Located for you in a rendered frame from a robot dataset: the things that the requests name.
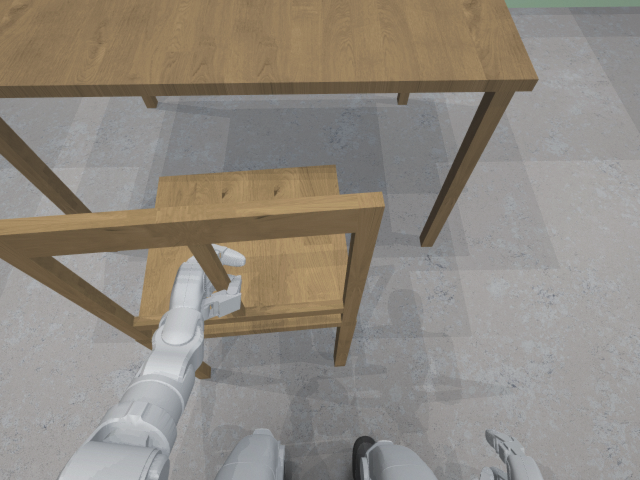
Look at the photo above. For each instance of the right robot thigh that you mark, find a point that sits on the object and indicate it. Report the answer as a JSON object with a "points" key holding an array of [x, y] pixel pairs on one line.
{"points": [[394, 462]]}

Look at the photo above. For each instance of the table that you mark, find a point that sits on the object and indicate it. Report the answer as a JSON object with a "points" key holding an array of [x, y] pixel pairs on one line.
{"points": [[149, 48]]}

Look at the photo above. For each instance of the left robot thigh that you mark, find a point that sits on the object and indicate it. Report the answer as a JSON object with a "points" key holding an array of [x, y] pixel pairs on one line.
{"points": [[255, 457]]}

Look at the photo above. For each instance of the robot left hand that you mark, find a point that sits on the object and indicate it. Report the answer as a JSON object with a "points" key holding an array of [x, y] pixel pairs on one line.
{"points": [[192, 285]]}

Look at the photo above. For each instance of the robot right hand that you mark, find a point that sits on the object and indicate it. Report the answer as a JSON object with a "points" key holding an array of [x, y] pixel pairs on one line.
{"points": [[511, 452]]}

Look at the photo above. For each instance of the robot left upper arm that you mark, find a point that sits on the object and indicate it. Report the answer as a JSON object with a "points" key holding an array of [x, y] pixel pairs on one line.
{"points": [[110, 461]]}

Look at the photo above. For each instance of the robot left forearm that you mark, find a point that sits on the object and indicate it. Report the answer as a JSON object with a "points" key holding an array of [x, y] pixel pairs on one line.
{"points": [[154, 401]]}

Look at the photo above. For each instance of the chair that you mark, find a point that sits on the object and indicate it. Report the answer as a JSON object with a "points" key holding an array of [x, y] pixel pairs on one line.
{"points": [[289, 223]]}

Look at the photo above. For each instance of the robot thigh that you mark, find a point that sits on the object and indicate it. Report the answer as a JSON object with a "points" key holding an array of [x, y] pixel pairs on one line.
{"points": [[394, 462], [255, 457]]}

